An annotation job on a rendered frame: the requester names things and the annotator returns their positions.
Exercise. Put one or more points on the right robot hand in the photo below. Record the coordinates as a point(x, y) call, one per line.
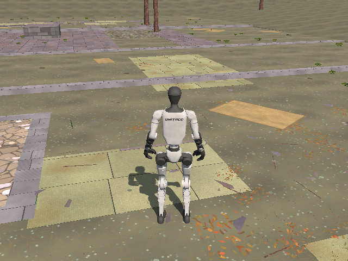
point(197, 153)

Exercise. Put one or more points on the right robot forearm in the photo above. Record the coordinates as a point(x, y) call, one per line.
point(199, 143)

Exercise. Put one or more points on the left robot forearm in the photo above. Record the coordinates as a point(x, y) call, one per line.
point(149, 143)

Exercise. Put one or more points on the robot left shin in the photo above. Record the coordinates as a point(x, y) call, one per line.
point(161, 198)

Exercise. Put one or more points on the robot left upper arm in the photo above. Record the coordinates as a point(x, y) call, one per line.
point(154, 123)

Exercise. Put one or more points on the humanoid robot torso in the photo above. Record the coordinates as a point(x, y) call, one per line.
point(174, 128)

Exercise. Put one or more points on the left robot hand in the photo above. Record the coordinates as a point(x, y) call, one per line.
point(150, 151)

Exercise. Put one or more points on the robot right upper arm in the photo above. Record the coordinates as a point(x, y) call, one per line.
point(193, 124)

